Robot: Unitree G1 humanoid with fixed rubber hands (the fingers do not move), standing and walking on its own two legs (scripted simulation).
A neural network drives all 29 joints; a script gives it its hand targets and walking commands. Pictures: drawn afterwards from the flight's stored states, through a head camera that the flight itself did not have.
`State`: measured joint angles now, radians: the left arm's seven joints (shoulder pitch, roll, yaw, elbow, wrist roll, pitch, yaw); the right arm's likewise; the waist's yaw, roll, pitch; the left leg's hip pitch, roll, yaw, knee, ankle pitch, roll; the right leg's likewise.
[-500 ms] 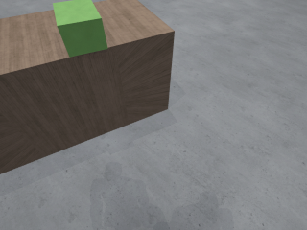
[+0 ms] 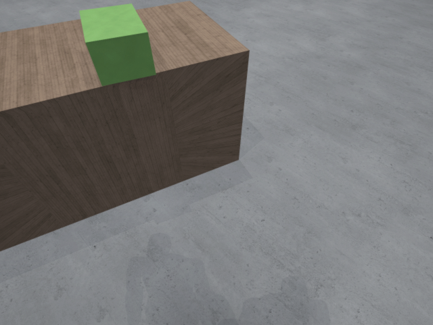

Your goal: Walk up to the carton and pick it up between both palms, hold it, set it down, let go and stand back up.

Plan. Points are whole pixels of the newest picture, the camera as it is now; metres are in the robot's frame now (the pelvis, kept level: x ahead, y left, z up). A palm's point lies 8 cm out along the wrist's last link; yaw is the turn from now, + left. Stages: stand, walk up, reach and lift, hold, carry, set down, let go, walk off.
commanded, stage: stand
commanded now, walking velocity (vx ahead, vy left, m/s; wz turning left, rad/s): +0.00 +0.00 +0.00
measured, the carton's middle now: (117, 42) +1.05 +0.42 +0.02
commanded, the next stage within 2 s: walk up in 0.04 s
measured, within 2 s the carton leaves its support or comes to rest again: neither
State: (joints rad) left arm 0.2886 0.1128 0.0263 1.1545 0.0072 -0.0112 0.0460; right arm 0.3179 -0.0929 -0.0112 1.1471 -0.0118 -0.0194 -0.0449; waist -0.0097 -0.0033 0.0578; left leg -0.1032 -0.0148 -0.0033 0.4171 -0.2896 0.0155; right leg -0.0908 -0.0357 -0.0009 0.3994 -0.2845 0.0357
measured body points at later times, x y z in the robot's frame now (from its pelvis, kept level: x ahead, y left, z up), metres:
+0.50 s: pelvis +0.00 +0.06 -0.01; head +0.03 +0.06 +0.44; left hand -0.08 +0.31 -0.16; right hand +0.11 -0.20 -0.15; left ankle +0.02 +0.20 -0.69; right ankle -0.04 -0.14 -0.74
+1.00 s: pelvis +0.22 +0.20 +0.00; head +0.23 +0.23 +0.45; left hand +0.26 +0.45 -0.15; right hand +0.18 -0.03 -0.13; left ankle +0.07 +0.25 -0.74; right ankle +0.38 +0.07 -0.67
